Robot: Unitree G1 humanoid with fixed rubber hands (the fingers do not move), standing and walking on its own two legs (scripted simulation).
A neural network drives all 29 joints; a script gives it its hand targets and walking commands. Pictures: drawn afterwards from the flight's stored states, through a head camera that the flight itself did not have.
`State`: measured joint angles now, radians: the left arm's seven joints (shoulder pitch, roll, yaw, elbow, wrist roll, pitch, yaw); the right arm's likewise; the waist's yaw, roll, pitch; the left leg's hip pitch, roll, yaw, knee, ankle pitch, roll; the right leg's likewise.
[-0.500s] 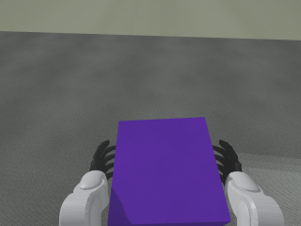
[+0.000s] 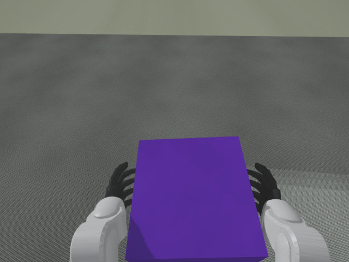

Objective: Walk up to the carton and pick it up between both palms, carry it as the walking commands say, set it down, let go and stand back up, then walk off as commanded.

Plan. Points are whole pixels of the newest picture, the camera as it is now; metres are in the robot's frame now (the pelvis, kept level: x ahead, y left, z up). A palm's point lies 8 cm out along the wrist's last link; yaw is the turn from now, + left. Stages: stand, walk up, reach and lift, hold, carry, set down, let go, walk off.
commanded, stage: carry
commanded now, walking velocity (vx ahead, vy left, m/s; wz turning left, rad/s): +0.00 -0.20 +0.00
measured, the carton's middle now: (191, 212) +0.24 -0.01 +0.01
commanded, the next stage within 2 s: none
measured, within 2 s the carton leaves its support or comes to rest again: neither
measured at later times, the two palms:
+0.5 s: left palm (191, 218) +0.20 -0.01 +0.09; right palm out of the picture +0.19 -0.30 +0.08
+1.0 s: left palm (267, 240) +0.16 -0.13 +0.09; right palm out of the picture +0.16 -0.42 +0.09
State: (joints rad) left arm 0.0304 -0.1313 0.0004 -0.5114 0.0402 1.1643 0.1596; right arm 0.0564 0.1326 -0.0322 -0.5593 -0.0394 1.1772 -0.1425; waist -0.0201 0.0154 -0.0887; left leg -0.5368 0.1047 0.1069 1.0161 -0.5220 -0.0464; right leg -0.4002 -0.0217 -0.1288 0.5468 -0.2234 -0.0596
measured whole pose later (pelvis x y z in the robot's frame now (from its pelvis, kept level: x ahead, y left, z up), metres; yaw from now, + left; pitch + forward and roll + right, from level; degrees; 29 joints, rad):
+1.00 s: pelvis -0.07 -0.28 +0.00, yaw +1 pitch +3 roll -1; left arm 0.01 -0.13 0.01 -0.51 0.04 1.17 0.16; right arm 0.05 0.13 -0.03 -0.55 -0.04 1.16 -0.14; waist 0.01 0.02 -0.10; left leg -0.37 0.16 0.10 0.64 -0.36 -0.07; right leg -0.37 -0.04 -0.09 0.56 -0.24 0.01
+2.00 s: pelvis -0.20 -0.15 +0.01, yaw +2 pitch +3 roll +3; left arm 0.05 -0.13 0.01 -0.55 0.04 1.15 0.15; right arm 0.04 0.13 -0.02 -0.57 -0.03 1.18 -0.14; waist -0.02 0.00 -0.04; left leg -0.51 0.04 0.04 0.94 -0.41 -0.05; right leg -0.33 -0.14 -0.09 0.54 -0.25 0.03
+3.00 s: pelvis -0.34 +0.14 +0.00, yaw +2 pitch +4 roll +0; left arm 0.02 -0.13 0.02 -0.56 0.04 1.19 0.16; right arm 0.05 0.13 -0.01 -0.56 -0.04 1.15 -0.14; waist 0.03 -0.03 -0.05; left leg -0.41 0.02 0.12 0.55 -0.21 0.06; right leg -0.52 -0.05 -0.10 1.06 -0.50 0.04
